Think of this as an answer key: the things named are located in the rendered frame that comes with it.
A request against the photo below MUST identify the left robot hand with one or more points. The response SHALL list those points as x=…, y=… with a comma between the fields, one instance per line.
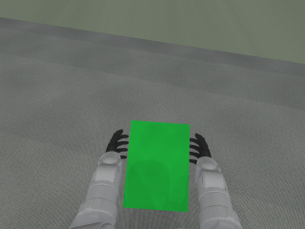
x=112, y=146

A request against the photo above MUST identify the left robot forearm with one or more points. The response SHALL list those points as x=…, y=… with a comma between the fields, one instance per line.
x=101, y=199

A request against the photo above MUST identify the right robot hand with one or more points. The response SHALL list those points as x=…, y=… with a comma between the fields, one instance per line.
x=203, y=149

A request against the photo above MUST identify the right robot forearm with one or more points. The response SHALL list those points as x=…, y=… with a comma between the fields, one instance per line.
x=216, y=210

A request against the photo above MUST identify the carton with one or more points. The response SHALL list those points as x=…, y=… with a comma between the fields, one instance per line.
x=157, y=175

